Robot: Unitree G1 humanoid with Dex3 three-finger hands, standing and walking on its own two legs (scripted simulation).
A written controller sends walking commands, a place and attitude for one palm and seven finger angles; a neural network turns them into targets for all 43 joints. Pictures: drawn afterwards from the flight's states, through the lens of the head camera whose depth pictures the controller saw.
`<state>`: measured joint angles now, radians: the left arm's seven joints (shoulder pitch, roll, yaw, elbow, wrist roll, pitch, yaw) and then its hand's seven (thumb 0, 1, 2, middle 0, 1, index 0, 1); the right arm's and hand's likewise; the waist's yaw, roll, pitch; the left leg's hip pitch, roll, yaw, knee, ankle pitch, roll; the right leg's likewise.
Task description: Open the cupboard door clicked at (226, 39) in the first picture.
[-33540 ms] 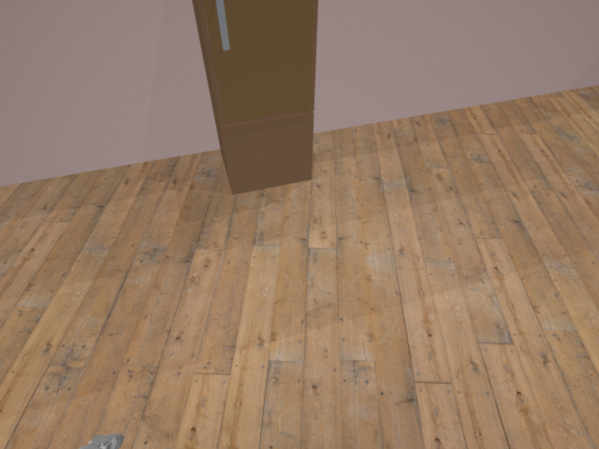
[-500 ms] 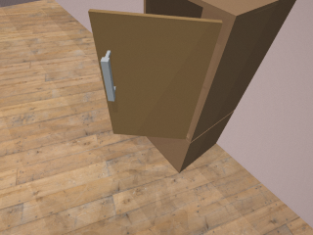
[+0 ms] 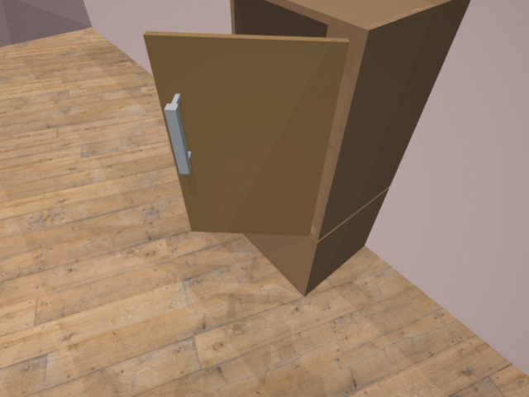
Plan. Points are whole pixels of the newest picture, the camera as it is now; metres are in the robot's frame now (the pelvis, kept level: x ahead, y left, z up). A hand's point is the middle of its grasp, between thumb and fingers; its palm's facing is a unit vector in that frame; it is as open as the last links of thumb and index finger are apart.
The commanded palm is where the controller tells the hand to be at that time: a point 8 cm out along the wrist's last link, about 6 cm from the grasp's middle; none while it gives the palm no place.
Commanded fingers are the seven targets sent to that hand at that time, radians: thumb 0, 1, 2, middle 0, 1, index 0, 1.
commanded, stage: come to a stop and stand still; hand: left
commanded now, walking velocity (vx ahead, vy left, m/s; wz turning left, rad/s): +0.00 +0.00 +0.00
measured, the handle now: (181, 135) +0.62 +0.22 +0.05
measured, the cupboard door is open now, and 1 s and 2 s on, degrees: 48 48 48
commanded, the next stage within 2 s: look again from close up in 0.20 s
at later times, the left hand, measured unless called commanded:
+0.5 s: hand out of the picture -0.01 +0.17 -0.18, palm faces +0.02 -0.99 -0.16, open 7.4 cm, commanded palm none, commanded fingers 0.00 0.90 0.90 -0.20 -0.30 -0.20 -0.30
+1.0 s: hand out of the picture -0.02 +0.17 -0.17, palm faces +0.02 -0.99 -0.16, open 7.4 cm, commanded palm none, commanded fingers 0.00 0.90 0.90 -0.20 -0.30 -0.20 -0.30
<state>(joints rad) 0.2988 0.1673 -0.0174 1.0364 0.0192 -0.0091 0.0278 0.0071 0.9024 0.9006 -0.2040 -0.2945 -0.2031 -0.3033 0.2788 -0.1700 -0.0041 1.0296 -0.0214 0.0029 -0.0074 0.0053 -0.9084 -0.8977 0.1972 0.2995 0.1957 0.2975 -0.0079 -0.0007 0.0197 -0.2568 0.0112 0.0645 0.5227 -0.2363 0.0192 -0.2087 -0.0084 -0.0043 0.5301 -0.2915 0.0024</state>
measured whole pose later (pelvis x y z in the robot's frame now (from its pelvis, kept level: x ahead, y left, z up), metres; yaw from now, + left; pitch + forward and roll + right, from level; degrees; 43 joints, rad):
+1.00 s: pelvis +0.00 +0.01 +0.01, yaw +0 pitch -1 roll +0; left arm 0.34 0.16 -0.01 1.09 0.03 -0.01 0.02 0.01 0.90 0.90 -0.20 -0.29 -0.20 -0.30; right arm 0.28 -0.15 -0.01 1.12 -0.02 -0.01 -0.01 0.00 -0.91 -0.90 0.20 0.30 0.20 0.30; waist 0.01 -0.03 0.01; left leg -0.23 0.00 0.07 0.45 -0.20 0.03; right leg -0.19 -0.02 0.00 0.46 -0.26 0.01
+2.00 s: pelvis +0.08 +0.02 -0.01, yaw +0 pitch -2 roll +0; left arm 0.21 0.18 0.00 1.02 0.02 0.01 0.04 0.00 0.92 0.90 -0.21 -0.29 -0.20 -0.30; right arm 0.23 -0.17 -0.04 0.96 -0.02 0.00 -0.03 0.01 -0.91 -0.90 0.20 0.30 0.19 0.30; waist -0.01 -0.01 0.04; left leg -0.18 0.00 0.10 0.59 -0.39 0.04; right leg -0.31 -0.06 -0.05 0.61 -0.27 0.02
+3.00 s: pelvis +0.07 -0.02 +0.01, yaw +0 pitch -2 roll +0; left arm 0.29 0.15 -0.01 1.11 0.01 -0.02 0.03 0.01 0.92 0.90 -0.20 -0.29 -0.20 -0.30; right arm 0.32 -0.13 0.00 1.13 -0.02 -0.01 -0.02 0.00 -0.90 -0.90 0.20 0.30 0.19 0.30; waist 0.00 0.00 0.03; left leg -0.10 0.03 0.07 0.42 -0.27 -0.01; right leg -0.22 -0.01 -0.09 0.43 -0.17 -0.03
